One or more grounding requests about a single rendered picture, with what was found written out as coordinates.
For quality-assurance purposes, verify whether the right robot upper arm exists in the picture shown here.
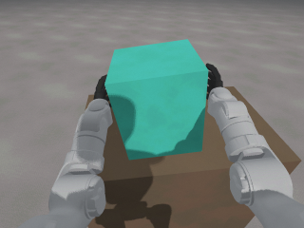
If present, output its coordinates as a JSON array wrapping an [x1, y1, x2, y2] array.
[[229, 157, 304, 228]]

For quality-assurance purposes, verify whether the robot right forearm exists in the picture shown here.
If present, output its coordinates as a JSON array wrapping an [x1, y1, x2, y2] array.
[[207, 86, 294, 195]]

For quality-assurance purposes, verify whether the robot left forearm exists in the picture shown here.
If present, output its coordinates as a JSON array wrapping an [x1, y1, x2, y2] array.
[[48, 98, 113, 210]]

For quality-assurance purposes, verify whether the carton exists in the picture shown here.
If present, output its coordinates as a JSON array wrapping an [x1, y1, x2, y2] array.
[[104, 39, 209, 161]]

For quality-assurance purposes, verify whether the pedestal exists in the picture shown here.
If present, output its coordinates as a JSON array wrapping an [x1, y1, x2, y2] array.
[[85, 86, 301, 228]]

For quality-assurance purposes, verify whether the robot left hand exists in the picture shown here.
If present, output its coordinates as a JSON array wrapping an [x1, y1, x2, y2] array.
[[93, 74, 111, 107]]

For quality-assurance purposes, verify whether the robot right hand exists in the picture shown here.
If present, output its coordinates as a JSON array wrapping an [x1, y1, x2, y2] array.
[[205, 63, 223, 100]]

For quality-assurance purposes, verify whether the left robot upper arm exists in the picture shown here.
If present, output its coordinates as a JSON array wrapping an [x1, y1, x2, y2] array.
[[17, 174, 106, 228]]

